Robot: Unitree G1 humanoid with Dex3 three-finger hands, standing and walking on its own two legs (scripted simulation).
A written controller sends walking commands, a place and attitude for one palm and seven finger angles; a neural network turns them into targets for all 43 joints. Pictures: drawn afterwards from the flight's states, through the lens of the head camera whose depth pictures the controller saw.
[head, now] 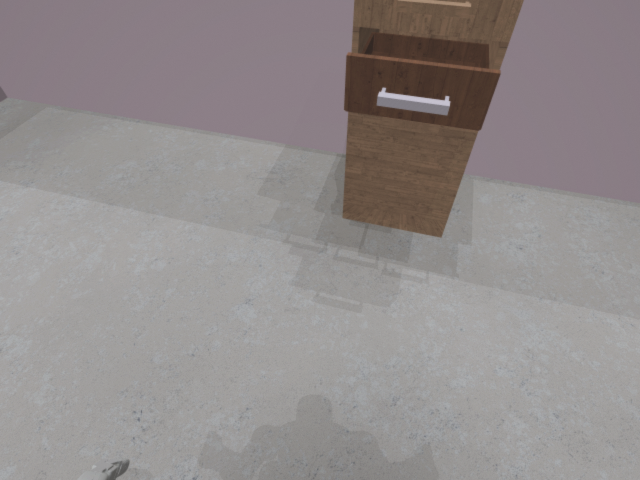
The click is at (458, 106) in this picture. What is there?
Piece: drawer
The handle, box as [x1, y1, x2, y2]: [376, 88, 449, 115]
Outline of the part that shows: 377,97 376,105 446,115 449,107 448,96 445,96 444,100 438,100 386,93 385,88 382,88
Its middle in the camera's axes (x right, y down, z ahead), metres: +0.24 -0.37 +1.02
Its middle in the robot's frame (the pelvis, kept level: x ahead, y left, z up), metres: +1.02 -0.19 -0.05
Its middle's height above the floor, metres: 0.72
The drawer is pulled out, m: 0.19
